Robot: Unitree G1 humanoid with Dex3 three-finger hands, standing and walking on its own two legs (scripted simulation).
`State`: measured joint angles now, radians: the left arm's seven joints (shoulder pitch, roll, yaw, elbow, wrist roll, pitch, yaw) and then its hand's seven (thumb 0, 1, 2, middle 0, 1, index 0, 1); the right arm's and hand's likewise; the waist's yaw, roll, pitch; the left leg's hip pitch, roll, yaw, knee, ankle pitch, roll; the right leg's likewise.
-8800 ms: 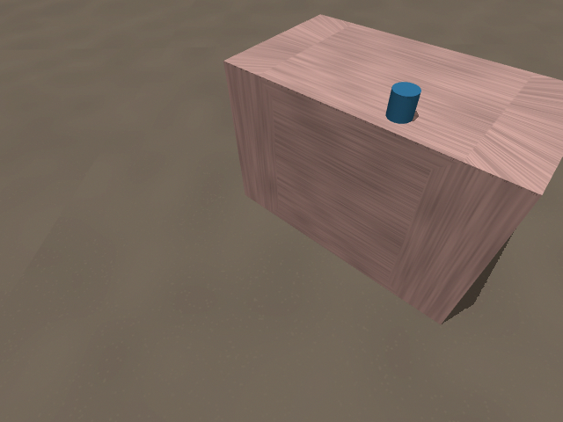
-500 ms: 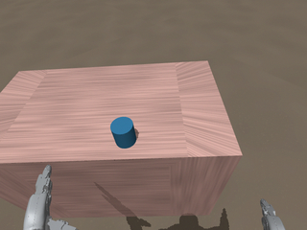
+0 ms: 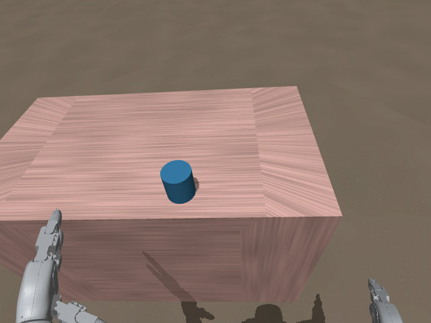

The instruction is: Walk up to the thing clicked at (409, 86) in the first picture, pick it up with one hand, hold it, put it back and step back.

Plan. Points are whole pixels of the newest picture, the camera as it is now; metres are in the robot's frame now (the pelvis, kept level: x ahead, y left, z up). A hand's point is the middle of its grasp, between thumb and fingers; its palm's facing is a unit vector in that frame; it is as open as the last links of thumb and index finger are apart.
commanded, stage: rise first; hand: left
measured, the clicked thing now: (178, 182) +0.45 +0.15 -0.03
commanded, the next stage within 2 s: go down in 0.36 s
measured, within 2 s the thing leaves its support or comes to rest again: neither
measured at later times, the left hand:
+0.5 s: hand (78, 273) +0.18 +0.24 +0.09, palm faces +0.27 -0.88 -0.39, open 17.6 cm
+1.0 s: hand (76, 208) +0.28 +0.28 +0.11, palm faces +0.15 -0.98 -0.15, open 17.6 cm
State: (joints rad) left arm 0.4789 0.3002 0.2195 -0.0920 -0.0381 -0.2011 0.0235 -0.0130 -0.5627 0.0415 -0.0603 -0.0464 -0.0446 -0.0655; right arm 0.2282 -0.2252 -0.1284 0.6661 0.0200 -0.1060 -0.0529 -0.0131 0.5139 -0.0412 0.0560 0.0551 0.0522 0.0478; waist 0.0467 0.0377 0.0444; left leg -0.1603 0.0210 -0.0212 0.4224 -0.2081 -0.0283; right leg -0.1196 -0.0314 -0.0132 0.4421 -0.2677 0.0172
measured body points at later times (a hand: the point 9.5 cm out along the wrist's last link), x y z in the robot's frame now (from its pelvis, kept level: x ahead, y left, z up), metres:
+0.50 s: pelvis +0.00 +0.00 +0.00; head +0.00 -0.01 +0.45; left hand +0.16 +0.29 +0.11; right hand +0.16 -0.26 -0.09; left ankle +0.02 +0.14 -0.74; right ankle -0.01 -0.13 -0.74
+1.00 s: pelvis +0.00 +0.01 -0.01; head +0.00 +0.00 +0.44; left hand +0.27 +0.33 +0.12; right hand +0.16 -0.25 -0.10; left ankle +0.02 +0.14 -0.74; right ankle -0.01 -0.13 -0.74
